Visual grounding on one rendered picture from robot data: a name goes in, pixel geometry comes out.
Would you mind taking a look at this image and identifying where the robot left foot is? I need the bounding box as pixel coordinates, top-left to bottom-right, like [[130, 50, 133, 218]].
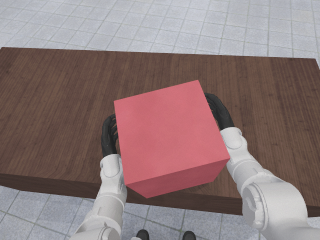
[[136, 229, 150, 240]]

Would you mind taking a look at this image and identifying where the pedestal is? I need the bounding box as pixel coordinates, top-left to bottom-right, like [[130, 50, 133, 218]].
[[0, 47, 320, 218]]

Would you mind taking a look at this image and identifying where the right robot hand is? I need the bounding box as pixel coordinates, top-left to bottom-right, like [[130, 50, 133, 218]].
[[204, 93, 235, 130]]

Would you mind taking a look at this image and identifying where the left robot hand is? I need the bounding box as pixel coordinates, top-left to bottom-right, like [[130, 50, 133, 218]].
[[101, 114, 119, 158]]

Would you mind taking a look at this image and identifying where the right robot upper arm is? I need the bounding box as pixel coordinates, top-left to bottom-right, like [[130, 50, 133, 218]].
[[242, 182, 320, 240]]

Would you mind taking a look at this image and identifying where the left robot upper arm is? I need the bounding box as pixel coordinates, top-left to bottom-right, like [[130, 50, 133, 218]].
[[69, 226, 121, 240]]

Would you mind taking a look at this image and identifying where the left robot forearm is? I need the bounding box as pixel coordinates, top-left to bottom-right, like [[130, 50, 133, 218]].
[[73, 154, 128, 236]]

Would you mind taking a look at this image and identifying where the right robot forearm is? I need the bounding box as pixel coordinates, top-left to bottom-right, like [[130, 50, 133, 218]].
[[220, 127, 308, 220]]

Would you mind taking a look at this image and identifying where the carton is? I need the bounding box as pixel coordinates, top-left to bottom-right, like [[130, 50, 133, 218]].
[[114, 80, 231, 198]]

